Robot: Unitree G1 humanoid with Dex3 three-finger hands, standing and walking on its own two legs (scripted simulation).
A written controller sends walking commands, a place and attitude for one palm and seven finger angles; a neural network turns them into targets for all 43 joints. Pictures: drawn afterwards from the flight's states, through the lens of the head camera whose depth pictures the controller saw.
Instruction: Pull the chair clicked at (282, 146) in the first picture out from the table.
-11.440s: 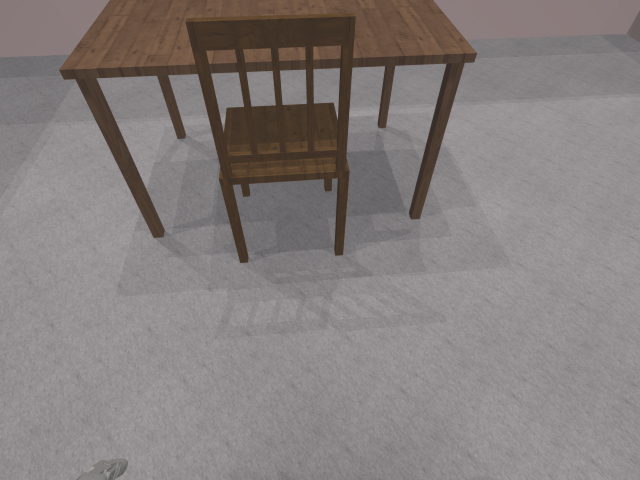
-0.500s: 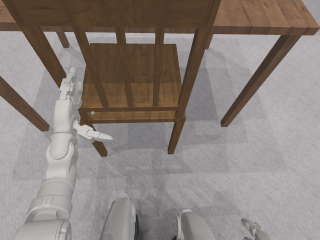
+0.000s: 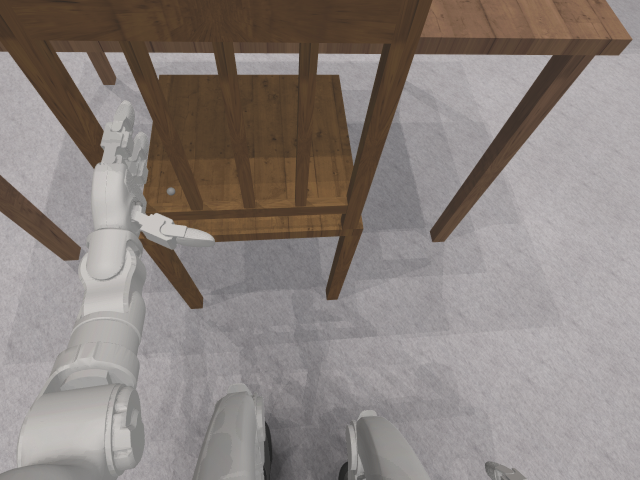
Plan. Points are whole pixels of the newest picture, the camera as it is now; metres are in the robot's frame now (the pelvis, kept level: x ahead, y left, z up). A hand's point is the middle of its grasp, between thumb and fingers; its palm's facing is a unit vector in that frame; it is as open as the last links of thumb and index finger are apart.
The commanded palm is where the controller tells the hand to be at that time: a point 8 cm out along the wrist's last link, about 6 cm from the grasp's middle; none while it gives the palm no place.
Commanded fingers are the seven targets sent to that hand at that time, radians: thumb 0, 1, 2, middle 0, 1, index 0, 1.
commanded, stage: push the fingers through the gap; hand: left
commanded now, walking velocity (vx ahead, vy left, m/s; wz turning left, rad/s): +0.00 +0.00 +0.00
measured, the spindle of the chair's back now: (239, 142) +0.53 +0.10 +0.04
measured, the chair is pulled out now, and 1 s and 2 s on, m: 0.00 0.00 0.00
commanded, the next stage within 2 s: hook a spindle and tug to test in 0.82 s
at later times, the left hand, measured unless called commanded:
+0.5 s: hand (181, 156) +0.51 +0.18 +0.04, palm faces +0.09 -1.00 -0.03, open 17.0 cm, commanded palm +0.48 +0.21 +0.03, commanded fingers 0.00 -0.50 0.30 -0.06 -0.08 -0.06 -0.08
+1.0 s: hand (173, 160) +0.50 +0.19 +0.03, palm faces +0.10 -0.99 -0.02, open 16.9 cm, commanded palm +0.48 +0.22 +0.03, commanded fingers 0.00 -0.50 0.30 -0.15 -0.35 -0.15 -0.35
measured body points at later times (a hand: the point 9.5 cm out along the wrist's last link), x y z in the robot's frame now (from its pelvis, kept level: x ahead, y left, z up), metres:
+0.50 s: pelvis +0.00 +0.00 -0.01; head +0.15 +0.02 +0.41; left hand +0.50 +0.23 +0.04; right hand +0.02 -0.27 -0.13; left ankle +0.08 +0.11 -0.61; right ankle -0.02 -0.12 -0.61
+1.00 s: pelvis +0.01 +0.00 +0.00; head +0.16 +0.03 +0.42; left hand +0.49 +0.24 +0.04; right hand +0.05 -0.26 -0.12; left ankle +0.08 +0.11 -0.61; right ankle -0.02 -0.12 -0.61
